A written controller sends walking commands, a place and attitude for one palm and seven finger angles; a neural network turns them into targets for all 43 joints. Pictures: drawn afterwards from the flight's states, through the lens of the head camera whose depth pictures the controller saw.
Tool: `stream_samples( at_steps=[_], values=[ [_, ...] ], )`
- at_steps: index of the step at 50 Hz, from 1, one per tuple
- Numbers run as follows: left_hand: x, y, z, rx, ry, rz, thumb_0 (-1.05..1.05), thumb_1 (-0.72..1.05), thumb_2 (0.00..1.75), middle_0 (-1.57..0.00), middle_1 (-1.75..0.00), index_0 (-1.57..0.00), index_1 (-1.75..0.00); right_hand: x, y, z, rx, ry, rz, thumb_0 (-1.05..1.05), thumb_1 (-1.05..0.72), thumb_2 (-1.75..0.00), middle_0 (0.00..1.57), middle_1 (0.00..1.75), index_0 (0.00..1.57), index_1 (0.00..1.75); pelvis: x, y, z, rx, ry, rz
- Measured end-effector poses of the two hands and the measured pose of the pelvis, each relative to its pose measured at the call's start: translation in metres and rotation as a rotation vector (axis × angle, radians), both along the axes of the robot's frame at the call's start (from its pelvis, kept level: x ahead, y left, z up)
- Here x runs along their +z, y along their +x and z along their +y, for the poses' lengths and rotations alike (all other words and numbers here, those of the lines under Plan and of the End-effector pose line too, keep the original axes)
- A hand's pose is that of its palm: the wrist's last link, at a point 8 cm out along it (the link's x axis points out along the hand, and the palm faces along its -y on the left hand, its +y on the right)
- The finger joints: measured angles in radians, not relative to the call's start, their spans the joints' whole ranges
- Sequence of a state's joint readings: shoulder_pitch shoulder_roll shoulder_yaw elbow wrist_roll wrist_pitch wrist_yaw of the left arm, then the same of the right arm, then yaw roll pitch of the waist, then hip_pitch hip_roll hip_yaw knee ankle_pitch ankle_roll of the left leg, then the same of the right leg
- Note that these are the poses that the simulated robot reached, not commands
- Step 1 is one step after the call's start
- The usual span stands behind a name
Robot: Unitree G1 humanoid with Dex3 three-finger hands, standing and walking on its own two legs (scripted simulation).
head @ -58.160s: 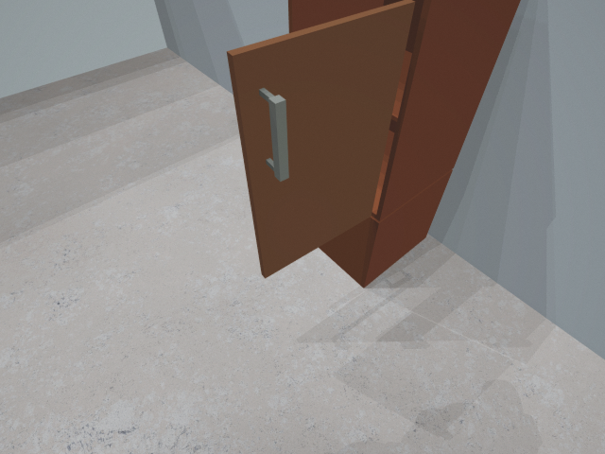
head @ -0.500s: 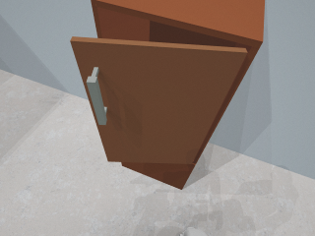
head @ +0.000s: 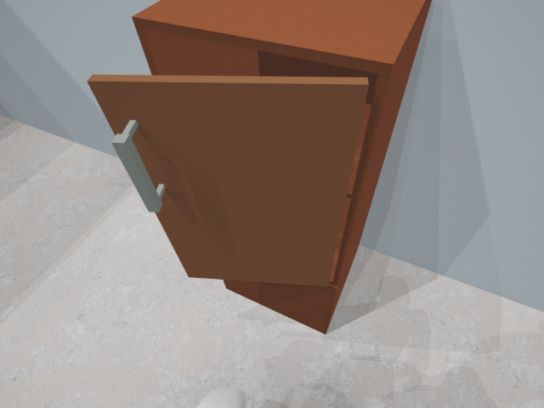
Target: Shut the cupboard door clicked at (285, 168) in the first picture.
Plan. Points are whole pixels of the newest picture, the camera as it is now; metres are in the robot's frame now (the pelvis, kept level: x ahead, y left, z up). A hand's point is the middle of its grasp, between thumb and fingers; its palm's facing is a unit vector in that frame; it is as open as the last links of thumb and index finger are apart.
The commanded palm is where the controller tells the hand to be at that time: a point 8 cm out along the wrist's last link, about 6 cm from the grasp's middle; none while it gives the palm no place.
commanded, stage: come to a stop and stand still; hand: left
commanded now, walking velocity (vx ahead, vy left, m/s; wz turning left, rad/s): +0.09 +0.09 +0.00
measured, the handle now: (144, 168) +0.44 +0.26 +0.10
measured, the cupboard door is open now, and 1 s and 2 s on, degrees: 21 21 21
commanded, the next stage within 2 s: look again from close up in 0.64 s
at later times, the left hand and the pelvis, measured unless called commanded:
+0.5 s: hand out of the picture -0.05 +0.24 -0.19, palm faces +0.10 -0.99 -0.10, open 7.4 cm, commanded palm none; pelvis -0.02 +0.08 +0.00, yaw +1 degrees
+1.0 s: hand out of the picture +0.08 +0.20 -0.18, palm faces -0.03 -0.98 -0.19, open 7.4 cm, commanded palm none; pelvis -0.03 +0.03 -0.02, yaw +0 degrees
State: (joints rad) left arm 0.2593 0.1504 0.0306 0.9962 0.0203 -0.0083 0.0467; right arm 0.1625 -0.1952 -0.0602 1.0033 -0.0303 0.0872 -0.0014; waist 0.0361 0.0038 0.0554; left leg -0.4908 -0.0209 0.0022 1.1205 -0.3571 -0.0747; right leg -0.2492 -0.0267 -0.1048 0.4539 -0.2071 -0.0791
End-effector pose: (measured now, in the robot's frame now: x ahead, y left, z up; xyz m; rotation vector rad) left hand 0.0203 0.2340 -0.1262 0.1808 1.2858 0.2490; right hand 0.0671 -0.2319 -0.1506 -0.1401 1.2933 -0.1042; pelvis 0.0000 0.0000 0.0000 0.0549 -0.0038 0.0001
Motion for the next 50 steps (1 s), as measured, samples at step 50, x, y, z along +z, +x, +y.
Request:
stream_samples(
  at_steps=[50],
  values=[
    [-0.026,0.055,0.011,-0.159,-0.082,-0.173,0.01,0.91,0.90,-0.20,-0.29,-0.20,-0.30,-0.011,-0.118,0.036,-0.145,-0.061,0.078,0.01,-0.91,-0.90,0.20,0.30,0.20,0.30,-0.021,-0.026,0.033,-0.002,-0.081,-0.013]
  ],
)
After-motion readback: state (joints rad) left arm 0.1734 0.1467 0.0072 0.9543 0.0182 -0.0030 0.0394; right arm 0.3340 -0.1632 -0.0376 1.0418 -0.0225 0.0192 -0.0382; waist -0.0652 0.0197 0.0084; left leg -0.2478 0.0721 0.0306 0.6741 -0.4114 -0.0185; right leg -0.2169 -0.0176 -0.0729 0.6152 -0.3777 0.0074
